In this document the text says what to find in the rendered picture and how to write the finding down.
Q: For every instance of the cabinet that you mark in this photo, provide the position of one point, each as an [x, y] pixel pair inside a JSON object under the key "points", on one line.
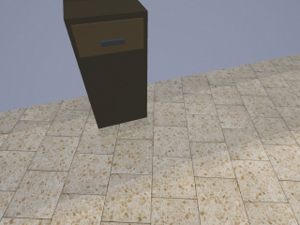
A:
{"points": [[115, 82]]}

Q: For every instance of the drawer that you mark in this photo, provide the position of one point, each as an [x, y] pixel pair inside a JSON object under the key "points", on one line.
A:
{"points": [[88, 35]]}

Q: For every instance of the handle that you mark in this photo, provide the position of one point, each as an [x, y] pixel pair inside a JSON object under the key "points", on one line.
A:
{"points": [[112, 42]]}

